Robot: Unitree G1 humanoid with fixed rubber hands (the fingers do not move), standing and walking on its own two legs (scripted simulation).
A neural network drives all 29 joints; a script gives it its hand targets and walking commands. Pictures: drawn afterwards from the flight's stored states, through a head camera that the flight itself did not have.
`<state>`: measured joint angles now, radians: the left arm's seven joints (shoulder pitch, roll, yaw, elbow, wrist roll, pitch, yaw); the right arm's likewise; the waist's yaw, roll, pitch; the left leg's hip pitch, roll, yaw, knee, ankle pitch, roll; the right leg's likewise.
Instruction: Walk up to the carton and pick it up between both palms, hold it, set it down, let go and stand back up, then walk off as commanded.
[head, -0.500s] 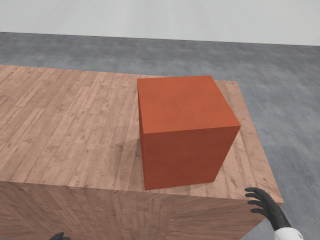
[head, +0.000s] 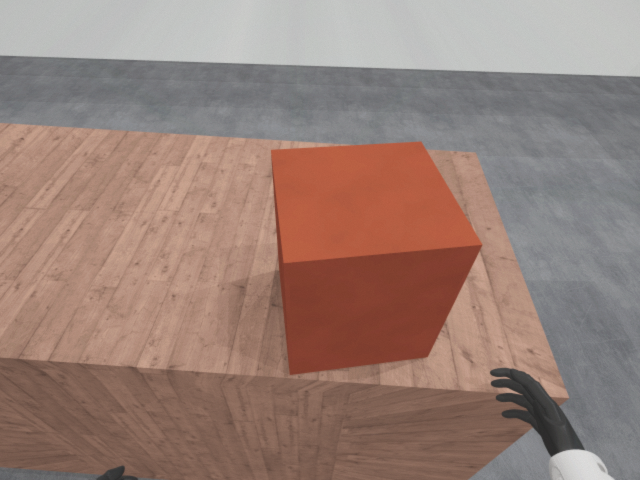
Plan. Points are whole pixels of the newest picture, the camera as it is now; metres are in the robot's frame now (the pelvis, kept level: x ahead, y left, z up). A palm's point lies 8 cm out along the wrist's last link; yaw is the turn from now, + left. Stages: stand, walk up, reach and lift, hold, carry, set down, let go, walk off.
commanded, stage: stand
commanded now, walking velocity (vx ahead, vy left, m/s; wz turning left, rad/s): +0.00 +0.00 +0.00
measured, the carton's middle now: (354, 260) +0.41 -0.03 +0.05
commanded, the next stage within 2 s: walk off in 0.42 s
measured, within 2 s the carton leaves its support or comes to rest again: neither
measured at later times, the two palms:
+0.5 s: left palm out of the picture +0.10 +0.29 -0.08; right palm (556, 436) +0.19 -0.26 -0.01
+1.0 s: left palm out of the picture +0.02 +0.26 -0.09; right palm (568, 445) +0.19 -0.27 -0.02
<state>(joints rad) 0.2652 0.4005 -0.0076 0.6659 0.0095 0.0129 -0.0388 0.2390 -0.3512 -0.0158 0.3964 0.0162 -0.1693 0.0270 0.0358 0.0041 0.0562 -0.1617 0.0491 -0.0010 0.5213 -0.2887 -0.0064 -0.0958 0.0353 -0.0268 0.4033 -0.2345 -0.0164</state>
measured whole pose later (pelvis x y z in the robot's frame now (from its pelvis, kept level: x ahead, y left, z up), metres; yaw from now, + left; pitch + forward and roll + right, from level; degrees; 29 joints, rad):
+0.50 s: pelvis +0.00 +0.00 +0.00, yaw +0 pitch -4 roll -2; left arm 0.25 0.39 -0.01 0.68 0.01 0.01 -0.04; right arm 0.24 -0.36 -0.01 0.38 0.02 -0.17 0.03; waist 0.04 0.02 0.06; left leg -0.16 0.05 0.00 0.51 -0.28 -0.01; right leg -0.10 0.04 -0.03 0.40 -0.23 -0.02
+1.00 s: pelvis -0.06 -0.05 -0.02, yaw -1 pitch -4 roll +3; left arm 0.29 0.42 0.00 0.67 0.02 0.06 -0.04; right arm 0.09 -0.38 0.06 0.27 0.02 -0.14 0.04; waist 0.04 0.03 0.10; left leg -0.33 0.04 0.01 0.64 -0.26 -0.04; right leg -0.26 0.02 0.10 0.79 -0.42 -0.02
